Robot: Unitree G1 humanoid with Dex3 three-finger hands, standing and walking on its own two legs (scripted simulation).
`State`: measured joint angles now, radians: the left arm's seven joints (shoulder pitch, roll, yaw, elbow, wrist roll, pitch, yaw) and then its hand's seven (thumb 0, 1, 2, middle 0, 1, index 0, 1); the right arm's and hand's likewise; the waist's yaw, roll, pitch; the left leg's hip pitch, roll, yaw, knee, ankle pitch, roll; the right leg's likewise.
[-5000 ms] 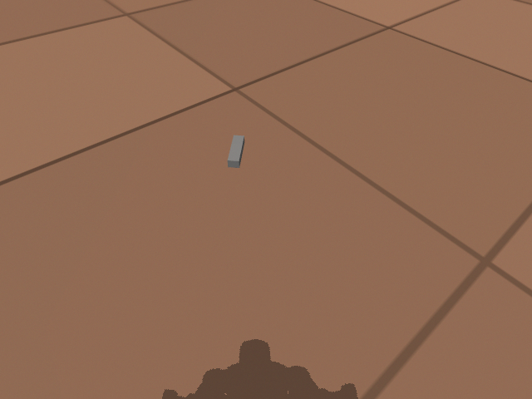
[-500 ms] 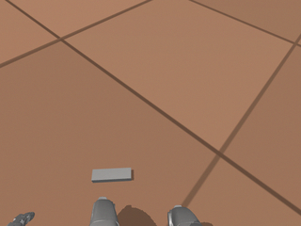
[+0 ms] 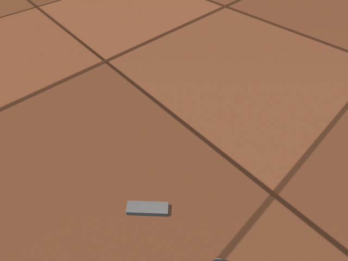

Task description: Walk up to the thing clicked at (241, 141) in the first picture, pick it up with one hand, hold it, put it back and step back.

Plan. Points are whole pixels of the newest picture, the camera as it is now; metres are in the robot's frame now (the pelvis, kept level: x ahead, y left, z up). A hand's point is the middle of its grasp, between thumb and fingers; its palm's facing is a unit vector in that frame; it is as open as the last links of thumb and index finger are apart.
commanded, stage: walk up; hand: left
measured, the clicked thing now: (147, 208) +0.48 +0.18 -0.72
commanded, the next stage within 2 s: stand in 1.28 s
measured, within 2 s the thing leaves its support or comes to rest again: neither
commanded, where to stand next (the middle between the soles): +0.09 +0.05 m, yaw -2 degrees
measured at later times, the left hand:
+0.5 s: hand out of the picture +0.13 +0.28 -0.13, palm faces +0.01 -0.94 -0.34, open 7.3 cm
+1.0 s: hand out of the picture +0.11 +0.27 -0.12, palm faces +0.01 -0.94 -0.35, open 7.3 cm
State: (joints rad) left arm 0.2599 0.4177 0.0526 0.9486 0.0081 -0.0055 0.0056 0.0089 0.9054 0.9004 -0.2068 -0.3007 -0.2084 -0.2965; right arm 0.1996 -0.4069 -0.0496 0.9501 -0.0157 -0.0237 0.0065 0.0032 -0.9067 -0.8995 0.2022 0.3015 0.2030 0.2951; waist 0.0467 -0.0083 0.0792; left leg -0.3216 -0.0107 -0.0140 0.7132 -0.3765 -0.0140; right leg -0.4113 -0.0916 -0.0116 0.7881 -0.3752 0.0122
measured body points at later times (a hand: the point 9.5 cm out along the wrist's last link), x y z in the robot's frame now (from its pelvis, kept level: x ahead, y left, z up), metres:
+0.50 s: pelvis +0.03 +0.02 +0.02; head +0.05 +0.03 +0.47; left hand +0.13 +0.32 -0.11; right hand +0.13 -0.29 -0.09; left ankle +0.00 +0.14 -0.71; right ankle +0.04 -0.13 -0.71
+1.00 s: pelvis +0.03 +0.01 +0.03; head +0.04 +0.01 +0.48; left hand +0.11 +0.32 -0.10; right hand +0.11 -0.29 -0.10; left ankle +0.00 +0.14 -0.71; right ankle +0.04 -0.13 -0.71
